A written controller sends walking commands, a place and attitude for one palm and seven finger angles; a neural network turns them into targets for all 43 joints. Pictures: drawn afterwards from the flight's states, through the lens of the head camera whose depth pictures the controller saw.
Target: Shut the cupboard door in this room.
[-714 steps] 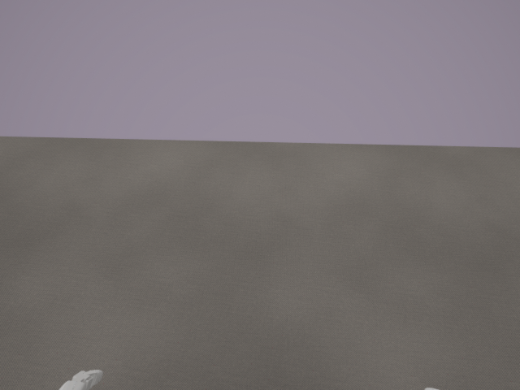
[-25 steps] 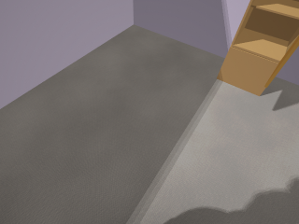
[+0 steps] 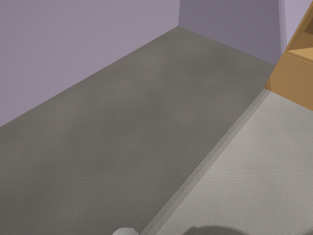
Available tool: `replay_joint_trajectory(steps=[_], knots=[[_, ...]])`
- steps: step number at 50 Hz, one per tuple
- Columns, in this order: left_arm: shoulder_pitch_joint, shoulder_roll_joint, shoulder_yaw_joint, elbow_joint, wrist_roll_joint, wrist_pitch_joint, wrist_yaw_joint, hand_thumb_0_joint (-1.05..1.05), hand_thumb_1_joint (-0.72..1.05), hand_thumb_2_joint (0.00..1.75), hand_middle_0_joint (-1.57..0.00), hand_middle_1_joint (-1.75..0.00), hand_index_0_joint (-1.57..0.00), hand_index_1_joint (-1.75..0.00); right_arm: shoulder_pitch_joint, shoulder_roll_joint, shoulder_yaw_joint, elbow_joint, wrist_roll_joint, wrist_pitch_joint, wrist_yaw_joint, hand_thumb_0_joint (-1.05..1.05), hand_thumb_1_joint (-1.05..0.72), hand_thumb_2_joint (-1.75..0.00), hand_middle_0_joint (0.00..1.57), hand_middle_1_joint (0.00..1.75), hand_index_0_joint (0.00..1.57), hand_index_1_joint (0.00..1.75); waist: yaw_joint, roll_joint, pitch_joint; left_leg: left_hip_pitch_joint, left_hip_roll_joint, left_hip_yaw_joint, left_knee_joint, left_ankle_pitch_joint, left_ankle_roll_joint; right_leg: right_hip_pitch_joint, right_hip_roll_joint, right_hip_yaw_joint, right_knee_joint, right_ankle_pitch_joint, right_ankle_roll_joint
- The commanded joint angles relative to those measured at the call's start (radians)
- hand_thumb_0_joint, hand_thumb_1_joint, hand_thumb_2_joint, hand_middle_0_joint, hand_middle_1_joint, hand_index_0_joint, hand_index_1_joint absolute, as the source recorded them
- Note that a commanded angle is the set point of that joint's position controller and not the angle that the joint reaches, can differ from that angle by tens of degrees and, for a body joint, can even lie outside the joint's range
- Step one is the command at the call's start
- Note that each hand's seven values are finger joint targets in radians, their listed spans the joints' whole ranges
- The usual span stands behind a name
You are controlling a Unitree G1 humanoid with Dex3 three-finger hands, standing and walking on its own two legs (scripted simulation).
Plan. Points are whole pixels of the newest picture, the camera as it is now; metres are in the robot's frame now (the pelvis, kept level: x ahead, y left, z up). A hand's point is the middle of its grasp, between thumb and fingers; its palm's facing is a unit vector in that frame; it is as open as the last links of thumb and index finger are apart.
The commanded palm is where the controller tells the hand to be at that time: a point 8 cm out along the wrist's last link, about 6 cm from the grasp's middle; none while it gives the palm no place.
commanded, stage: turn or walk to find it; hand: left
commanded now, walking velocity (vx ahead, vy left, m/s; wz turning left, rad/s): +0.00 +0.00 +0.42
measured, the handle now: out of the picture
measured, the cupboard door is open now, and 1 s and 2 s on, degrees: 83 83 83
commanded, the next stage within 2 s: none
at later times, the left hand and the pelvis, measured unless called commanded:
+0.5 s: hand out of the picture +0.06 +0.24 -0.16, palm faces +0.19 -0.94 -0.28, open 7.4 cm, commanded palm none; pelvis -0.01 +0.01 +0.00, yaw +11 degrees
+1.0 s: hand out of the picture -0.09 +0.20 -0.17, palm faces +0.45 -0.85 -0.26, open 7.4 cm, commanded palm none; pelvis -0.02 +0.00 -0.01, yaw +25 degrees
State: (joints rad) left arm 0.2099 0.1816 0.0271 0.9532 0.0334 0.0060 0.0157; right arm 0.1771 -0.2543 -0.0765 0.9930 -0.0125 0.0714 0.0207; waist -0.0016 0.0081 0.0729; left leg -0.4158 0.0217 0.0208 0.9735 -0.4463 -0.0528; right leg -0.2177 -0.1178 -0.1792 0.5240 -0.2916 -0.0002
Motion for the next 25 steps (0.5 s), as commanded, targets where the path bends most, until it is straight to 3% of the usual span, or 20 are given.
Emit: replay_joint_trajectory(steps=[1, 3, 4, 5, 6, 7, 8, 9, 11, 13, 18, 21, 23, 25], knots=[[0.057, 0.251, 0.065, -0.038, 0.001, -0.008, 0.015, 0.00, 0.90, 0.90, -0.20, -0.30, -0.20, -0.30, -0.070, -0.033, 0.007, -0.102, 0.006, -0.035, -0.002, 0.00, -0.90, -0.90, 0.20, 0.30, 0.20, 0.30, 0.050, -0.210, -0.072, 0.011, 0.005, 0.045, -0.195, -0.018, 0.002, 0.106, -0.241, 0.148, -0.124, 0.444, -0.139], [0.039, 0.261, 0.068, -0.038, -0.005, -0.003, 0.013, 0.00, 0.90, 0.90, -0.20, -0.30, -0.20, -0.30, -0.009, -0.039, 0.009, -0.087, 0.004, -0.043, -0.006, 0.00, -0.90, -0.90, 0.20, 0.30, 0.20, 0.30, 0.020, -0.193, -0.113, 0.105, -0.004, 0.078, -0.357, 0.091, 0.005, 0.102, -0.227, 0.103, -0.053, 0.438, -0.099], [0.030, 0.252, 0.070, -0.041, -0.013, 0.002, 0.012, 0.00, 0.90, 0.90, -0.20, -0.30, -0.20, -0.30, 0.026, -0.054, 0.006, -0.080, 0.002, -0.050, -0.005, 0.00, -0.90, -0.90, 0.20, 0.30, 0.20, 0.30, -0.003, -0.155, -0.126, 0.198, 0.005, 0.072, -0.491, 0.204, 0.014, 0.056, -0.208, 0.071, 0.013, 0.380, -0.058], [0.042, 0.221, 0.064, -0.051, -0.022, 0.010, 0.008, 0.00, 0.90, 0.90, -0.20, -0.30, -0.20, -0.30, 0.057, -0.109, -0.005, -0.077, -0.001, -0.060, -0.005, 0.00, -0.90, -0.90, 0.20, 0.30, 0.20, 0.30, -0.020, -0.006, -0.159, 0.334, 0.076, -0.032, -0.584, 0.336, 0.045, -0.067, -0.154, 0.030, 0.144, 0.239, -0.002], [0.036, 0.153, 0.051, -0.081, -0.024, 0.015, 0.001, 0.00, 0.90, 0.90, -0.20, -0.30, -0.20, -0.30, 0.094, -0.208, -0.028, -0.086, -0.008, -0.065, -0.008, 0.00, -0.90, -0.90, 0.20, 0.30, 0.20, 0.30, -0.037, 0.283, -0.147, 0.422, 0.315, -0.346, -0.630, 0.615, 0.143, -0.301, -0.023, -0.009, 0.346, -0.207, 0.070], [-0.022, 0.138, 0.038, -0.111, -0.017, 0.021, 0.003, 0.00, 0.90, 0.90, -0.20, -0.30, -0.20, -0.30, 0.141, -0.246, -0.037, -0.074, -0.007, -0.057, -0.016, 0.00, -0.90, -0.90, 0.20, 0.30, 0.20, 0.30, -0.066, 0.256, -0.130, 0.354, 0.399, -0.399, -0.649, 0.697, 0.239, -0.320, 0.003, 0.068, 0.484, -0.362, 0.069], [-0.060, 0.129, 0.042, -0.102, -0.017, 0.031, 0.010, 0.00, 0.90, 0.90, -0.20, -0.30, -0.20, -0.30, 0.137, -0.221, -0.033, -0.058, -0.010, -0.062, -0.029, 0.00, -0.90, -0.90, 0.20, 0.30, 0.20, 0.30, -0.063, 0.288, -0.135, 0.332, 0.355, -0.387, -0.656, 0.659, 0.233, -0.342, 0.002, 0.140, 0.556, -0.324, 0.068], [-0.079, 0.146, 0.047, -0.092, -0.020, 0.032, 0.006, 0.00, 0.90, 0.90, -0.20, -0.30, -0.20, -0.30, 0.090, -0.186, -0.024, -0.068, -0.010, -0.059, -0.036, 0.00, -0.90, -0.90, 0.20, 0.30, 0.20, 0.30, -0.049, 0.256, -0.095, 0.292, 0.312, -0.345, -0.654, 0.600, 0.231, -0.351, -0.001, 0.161, 0.597, -0.255, 0.065], [-0.044, 0.143, 0.048, -0.061, -0.018, 0.024, -0.006, 0.00, 0.90, 0.90, -0.20, -0.30, -0.20, -0.30, 0.028, -0.139, -0.007, -0.084, -0.008, -0.068, -0.039, 0.00, -0.90, -0.90, 0.20, 0.30, 0.20, 0.30, -0.010, 0.153, -0.101, 0.299, 0.240, -0.243, -0.634, 0.641, 0.208, -0.337, 0.006, 0.157, 0.607, -0.149, 0.070], [-0.033, 0.141, 0.045, -0.053, -0.020, 0.022, -0.006, 0.00, 0.90, 0.90, -0.20, -0.30, -0.20, -0.30, 0.042, -0.135, -0.005, -0.082, -0.006, -0.073, -0.039, 0.00, -0.90, -0.90, 0.20, 0.30, 0.20, 0.30, -0.011, 0.128, -0.121, 0.329, 0.215, -0.207, -0.624, 0.719, 0.203, -0.323, 0.013, 0.159, 0.584, -0.124, 0.079], [-0.078, 0.124, 0.038, -0.075, -0.024, 0.024, 0.000, 0.00, 0.90, 0.90, -0.20, -0.30, -0.20, -0.30, 0.075, -0.141, -0.017, -0.074, -0.009, -0.064, -0.037, 0.00, -0.90, -0.90, 0.20, 0.30, 0.20, 0.30, -0.034, 0.108, -0.107, 0.335, 0.229, -0.260, -0.619, 0.695, 0.230, -0.289, 0.034, 0.159, 0.437, -0.163, 0.086], [-0.068, 0.116, 0.035, -0.084, -0.025, 0.021, 0.002, 0.00, 0.90, 0.90, -0.20, -0.30, -0.20, -0.30, 0.057, -0.146, -0.023, -0.080, -0.013, -0.057, -0.033, 0.00, -0.90, -0.90, 0.20, 0.30, 0.20, 0.30, -0.029, 0.129, -0.106, 0.291, 0.214, -0.286, -0.606, 0.653, 0.225, -0.206, 0.059, 0.144, 0.294, -0.168, 0.076], [-0.037, 0.115, 0.035, -0.081, -0.029, 0.015, 0.003, 0.00, 0.90, 0.90, -0.20, -0.30, -0.20, -0.30, 0.040, -0.147, -0.027, -0.088, -0.014, -0.052, -0.031, 0.00, -0.90, -0.90, 0.20, 0.30, 0.20, 0.30, -0.016, 0.147, -0.110, 0.240, 0.192, -0.303, -0.582, 0.657, 0.210, -0.119, 0.081, 0.129, 0.167, -0.131, 0.069], [0.037, 0.127, 0.040, -0.062, -0.029, 0.004, 0.006, 0.00, 0.90, 0.90, -0.20, -0.30, -0.20, -0.30, 0.015, -0.137, -0.029, -0.096, -0.007, -0.049, -0.028, 0.00, -0.90, -0.90, 0.20, 0.30, 0.20, 0.30, 0.024, 0.121, -0.125, 0.152, 0.150, -0.293, -0.524, 0.563, 0.168, 0.036, 0.083, 0.115, -0.039, 0.039, 0.064]])
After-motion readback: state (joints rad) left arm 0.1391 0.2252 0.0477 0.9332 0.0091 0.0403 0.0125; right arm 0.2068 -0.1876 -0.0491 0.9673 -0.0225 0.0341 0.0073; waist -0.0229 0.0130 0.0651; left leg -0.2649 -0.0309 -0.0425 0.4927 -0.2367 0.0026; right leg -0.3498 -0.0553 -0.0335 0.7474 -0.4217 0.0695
